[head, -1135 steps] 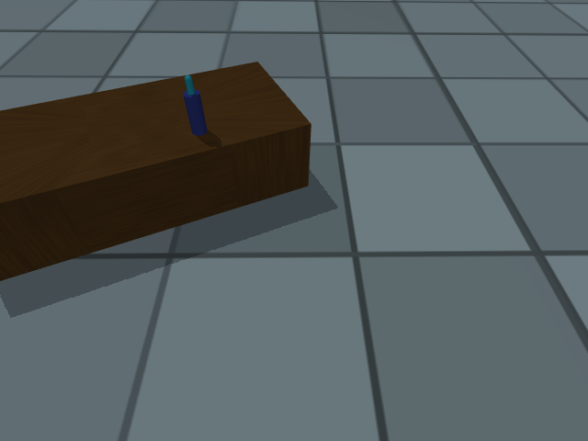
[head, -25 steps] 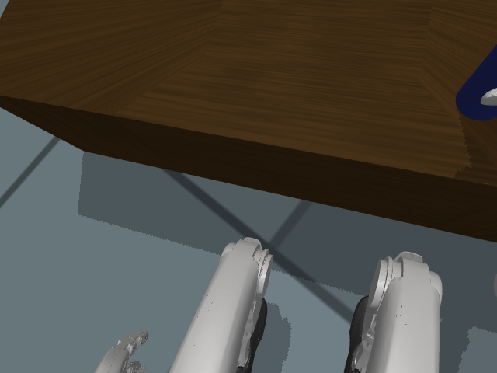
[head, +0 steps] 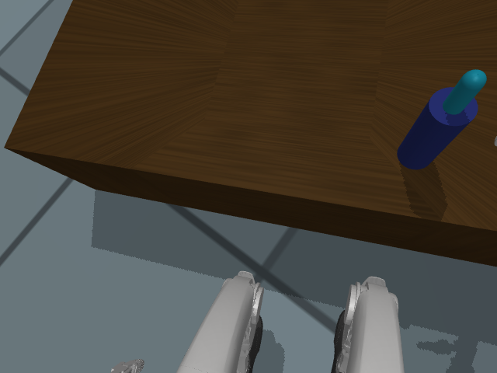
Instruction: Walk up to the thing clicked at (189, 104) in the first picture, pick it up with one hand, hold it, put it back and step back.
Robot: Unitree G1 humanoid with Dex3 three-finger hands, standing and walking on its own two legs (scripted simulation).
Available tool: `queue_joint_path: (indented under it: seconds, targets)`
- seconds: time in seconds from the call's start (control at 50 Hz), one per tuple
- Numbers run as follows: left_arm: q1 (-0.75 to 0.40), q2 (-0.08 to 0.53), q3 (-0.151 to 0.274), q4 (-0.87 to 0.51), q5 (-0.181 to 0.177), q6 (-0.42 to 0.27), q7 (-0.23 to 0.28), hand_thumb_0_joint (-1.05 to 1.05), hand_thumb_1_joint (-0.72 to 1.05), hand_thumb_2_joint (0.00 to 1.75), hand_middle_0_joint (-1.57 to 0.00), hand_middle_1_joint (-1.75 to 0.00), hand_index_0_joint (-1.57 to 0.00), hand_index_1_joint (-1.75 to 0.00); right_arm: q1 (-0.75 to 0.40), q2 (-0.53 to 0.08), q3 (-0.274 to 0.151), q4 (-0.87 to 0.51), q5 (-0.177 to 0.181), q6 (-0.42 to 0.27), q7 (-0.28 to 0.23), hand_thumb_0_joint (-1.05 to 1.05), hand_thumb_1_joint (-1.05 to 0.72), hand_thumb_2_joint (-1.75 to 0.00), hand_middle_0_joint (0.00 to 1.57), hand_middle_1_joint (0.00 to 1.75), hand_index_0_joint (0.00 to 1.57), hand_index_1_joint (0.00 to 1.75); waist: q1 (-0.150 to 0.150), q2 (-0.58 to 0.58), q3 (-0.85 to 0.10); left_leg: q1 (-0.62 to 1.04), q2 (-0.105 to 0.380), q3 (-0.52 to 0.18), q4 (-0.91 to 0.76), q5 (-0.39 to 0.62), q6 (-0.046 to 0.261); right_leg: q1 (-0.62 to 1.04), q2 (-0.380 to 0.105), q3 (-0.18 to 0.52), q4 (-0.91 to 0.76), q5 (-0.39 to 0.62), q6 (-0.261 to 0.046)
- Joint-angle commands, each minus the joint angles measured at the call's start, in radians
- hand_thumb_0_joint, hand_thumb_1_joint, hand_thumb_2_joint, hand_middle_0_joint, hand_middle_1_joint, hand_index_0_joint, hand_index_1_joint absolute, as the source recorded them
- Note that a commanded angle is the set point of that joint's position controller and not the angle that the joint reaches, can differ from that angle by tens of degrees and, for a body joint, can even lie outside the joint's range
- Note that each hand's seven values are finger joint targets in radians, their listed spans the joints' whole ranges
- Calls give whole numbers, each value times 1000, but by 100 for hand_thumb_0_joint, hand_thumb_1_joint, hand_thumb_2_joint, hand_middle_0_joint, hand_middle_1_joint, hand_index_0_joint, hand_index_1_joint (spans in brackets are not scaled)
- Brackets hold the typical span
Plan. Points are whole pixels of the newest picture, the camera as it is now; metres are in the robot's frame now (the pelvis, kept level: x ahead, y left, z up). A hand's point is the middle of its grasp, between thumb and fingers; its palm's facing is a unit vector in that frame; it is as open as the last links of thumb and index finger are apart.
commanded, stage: home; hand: right
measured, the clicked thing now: (439, 123) +0.52 -0.23 -0.08
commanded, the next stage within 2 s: none
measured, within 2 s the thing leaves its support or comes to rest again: neither
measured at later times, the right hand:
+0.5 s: hand out of the picture +0.35 -0.31 +0.06, palm faces +0.32 +0.89 -0.32, open 17.2 cm
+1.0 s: hand out of the picture +0.18 -0.20 +0.10, palm faces +0.28 +0.93 -0.25, open 17.5 cm
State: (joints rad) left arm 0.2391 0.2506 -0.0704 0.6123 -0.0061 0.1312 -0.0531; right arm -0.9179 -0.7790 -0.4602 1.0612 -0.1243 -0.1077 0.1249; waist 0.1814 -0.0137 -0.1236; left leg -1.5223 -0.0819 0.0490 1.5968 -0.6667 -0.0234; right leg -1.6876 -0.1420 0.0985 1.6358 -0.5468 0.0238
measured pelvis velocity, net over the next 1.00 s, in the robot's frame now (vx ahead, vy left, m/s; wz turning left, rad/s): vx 0.05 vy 0.00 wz -0.15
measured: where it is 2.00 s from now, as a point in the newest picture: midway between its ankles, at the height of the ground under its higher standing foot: (292, 364)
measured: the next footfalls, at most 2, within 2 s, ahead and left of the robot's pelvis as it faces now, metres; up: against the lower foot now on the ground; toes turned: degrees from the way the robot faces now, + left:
none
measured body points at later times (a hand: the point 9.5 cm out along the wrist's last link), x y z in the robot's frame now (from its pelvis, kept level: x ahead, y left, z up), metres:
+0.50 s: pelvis +0.05 -0.02 +0.15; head +0.14 -0.07 +0.59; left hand +0.16 +0.23 +0.04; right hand +0.33 -0.35 +0.08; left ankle +0.04 +0.13 -0.53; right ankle +0.07 -0.14 -0.53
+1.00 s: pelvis +0.05 +0.00 +0.17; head +0.08 +0.00 +0.62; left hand +0.27 +0.20 +0.10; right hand +0.17 -0.25 +0.12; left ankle +0.04 +0.13 -0.53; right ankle +0.07 -0.14 -0.53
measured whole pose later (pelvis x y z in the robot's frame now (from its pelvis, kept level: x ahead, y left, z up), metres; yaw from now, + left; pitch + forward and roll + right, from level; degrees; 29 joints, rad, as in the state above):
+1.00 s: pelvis +0.05 +0.00 +0.17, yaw -9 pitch +6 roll +2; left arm 0.20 0.20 -0.03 0.49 -0.04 -0.01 0.15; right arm 0.43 -0.20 0.02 0.13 0.05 0.14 -0.14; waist 0.00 -0.02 -0.07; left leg -0.46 0.01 0.03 0.83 -0.48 -0.01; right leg -0.61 -0.06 0.02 0.86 -0.36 0.03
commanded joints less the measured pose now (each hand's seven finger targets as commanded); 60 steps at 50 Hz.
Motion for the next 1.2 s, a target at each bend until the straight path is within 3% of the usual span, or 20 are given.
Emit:
queue_joint_path:
  seconds: [0.0, 0.06, 0.08, 0.1, 0.18, 0.24, 0.28, 0.36, 0.38, 0.42, 0.52, 0.62, 0.7, 0.76, 0.88, 0.96, 1.0, 1.02, 1.04, 1.18]
  targets:
    - [187, 208, 90, -25, 11, 3, 29, 0, 90, 90, -20, -30, -20, -30, -299, -348, -39, -153, -8, -62, -128, 0, 45, -12, 6, 7, 6, 7, -42, -277, -639, 297, -3, 15, -331, 378, 30, 802, 33, -14, -263, 340, -49]
    - [193, 213, 107, -18, 7, -3, 39, 0, 90, 90, -20, -30, -20, -30, -247, -227, 11, -119, 6, -51, -157, 0, 49, -9, 6, 6, 6, 6, -22, -248, -586, 333, -4, 21, -400, 390, 31, 877, 35, -14, -335, 352, -46]
    - [179, 188, 89, -19, 3, -6, 40, 0, 90, 90, -20, -30, -20, -30, -190, -200, 18, -97, 12, -45, -164, 0, 47, -10, 6, 7, 6, 7, -38, -255, -525, 340, -3, 19, -428, 371, 34, 880, 37, -18, -367, 332, -46]
    - [188, 191, 96, -20, -1, -7, 43, 0, 90, 90, -20, -30, -20, -30, -119, -135, 42, -36, 20, -32, -168, 0, 50, -9, 6, 6, 6, 6, -21, -203, -486, 368, -6, 23, -459, 378, 34, 884, 36, -18, -391, 332, -47]
    - [171, 189, 112, -49, -15, -12, 51, 0, 90, 90, -20, -29, -20, -30, 56, -6, 103, -122, 58, 2, -182, 0, 49, -9, 6, 6, 6, 6, -50, -177, -461, 478, -5, 28, -544, 402, 40, 980, 42, -13, -508, 366, -42]
    - [157, 189, 117, -61, -30, -16, 69, 0, 90, 90, -20, -29, -20, -30, 155, 33, 133, -265, 83, 20, -203, 0, 52, -8, 6, 6, 6, 6, -73, -203, -461, 550, 1, 27, -599, 401, 46, 1090, 43, -11, -596, 378, -31]
    - [152, 185, 117, -58, -35, -22, 84, 0, 90, 90, -20, -30, -20, -30, 191, 11, 120, -364, 91, 23, -226, 0, 53, -7, 6, 6, 6, 6, -86, -213, -452, 619, 8, 23, -637, 427, 48, 1139, 48, -18, -636, 401, -27]
    - [134, 150, 105, -67, -36, -42, 117, 0, 90, 90, -20, -29, -20, -30, 321, 81, 148, -496, 115, 25, -271, 0, 51, -8, 6, 6, 6, 6, -102, -213, -414, 750, 18, 13, -715, 488, 48, 1220, 56, -48, -701, 451, -28]
    - [133, 139, 102, -64, -36, -47, 123, 0, 90, 90, -20, -29, -20, -30, 391, 143, 179, -502, 123, 29, -273, 0, 51, -8, 6, 6, 6, 6, -102, -192, -389, 768, 18, 12, -734, 495, 48, 1233, 60, -53, -722, 455, -28]
    - [118, 135, 101, -70, -31, -55, 138, 0, 90, 90, -20, -29, -20, -30, 416, 134, 169, -575, 126, 29, -289, 0, 53, -7, 6, 6, 6, 6, -116, -221, -362, 810, 24, 9, -763, 499, 50, 1267, 65, -64, -756, 464, -24]
    - [50, 114, 101, -120, -31, -79, 160, 0, 90, 90, -20, -29, -20, -30, 683, 325, 295, -603, 146, 62, -291, 0, 51, -8, 6, 6, 6, 6, -125, -149, -246, 891, 35, 18, -824, 501, 47, 1300, 76, -80, -833, 452, -22]
    - [-7, 93, 101, -167, -38, -95, 168, 0, 90, 90, -20, -29, -20, -30, 938, 410, 376, -738, 159, 102, -286, 0, 53, -7, 6, 6, 6, 6, -144, -35, -186, 988, 44, 20, -868, 538, 30, 1293, 87, -97, -868, 458, -33]
    - [-46, 87, 101, -199, -43, -112, 181, 0, 90, 90, -20, -29, -20, -30, 1102, 426, 400, -921, 166, 131, -288, 0, 54, -6, 5, 5, 5, 5, -164, -19, -161, 1019, 47, 17, -887, 542, 23, 1314, 93, -111, -883, 458, -34]
    - [-52, 76, 99, -214, -41, -124, 192, 0, 90, 90, -20, -29, -20, -30, 1170, 441, 417, -1036, 166, 155, -288, 0, 55, -6, 5, 5, 5, 5, -153, -13, -126, 1027, 49, 16, -890, 559, 17, 1314, 97, -117, -883, 473, -34]
    - [-56, 80, 100, -245, -35, -165, 218, 0, 90, 90, -20, -30, -20, -30, 1212, 458, 420, -1153, 163, 182, -284, 0, 55, -6, 5, 5, 5, 5, -135, -16, -47, 979, 56, 0, -923, 401, 17, 1277, 109, -125, -897, 304, -33]
    - [-58, 74, 95, -259, -25, -190, 226, 0, 90, 90, -20, -30, -20, -30, 1277, 488, 439, -1107, 154, 198, -281, 0, 56, -5, 5, 5, 5, 5, -136, 0, -31, 964, 66, -14, -931, 359, 16, 1262, 117, -128, -884, 267, -35]
    - [-51, 71, 92, -256, -23, -201, 229, 0, 90, 90, -20, -30, -20, -30, 1226, 479, 436, -1176, 153, 200, -283, 0, 54, -6, 5, 5, 5, 5, -141, -23, -59, 960, 66, -16, -925, 365, 17, 1280, 116, -126, -881, 273, -33]
    - [-60, 75, 94, -261, -22, -208, 228, 0, 90, 90, -20, -30, -20, -30, 1293, 466, 413, -1112, 150, 207, -283, 0, 58, -4, 5, 5, 5, 5, -153, -9, -38, 968, 72, -16, -931, 361, 15, 1262, 121, -130, -876, 272, -33]
    - [-60, 69, 93, -267, -20, -213, 230, 0, 90, 90, -20, -30, -20, -30, 1275, 488, 444, -1162, 151, 207, -281, 0, 59, -3, 5, 5, 5, 5, -153, 19, -58, 980, 73, -21, -931, 388, 10, 1257, 123, -130, -868, 294, -37]
    - [-66, 72, 92, -272, -19, -231, 221, 0, 90, 90, -20, -30, -20, -30, 1332, 475, 418, -1122, 147, 220, -285, 0, 57, -4, 5, 5, 5, 5, -180, 16, -31, 972, 66, -10, -917, 366, 15, 1230, 120, -130, -870, 284, -33]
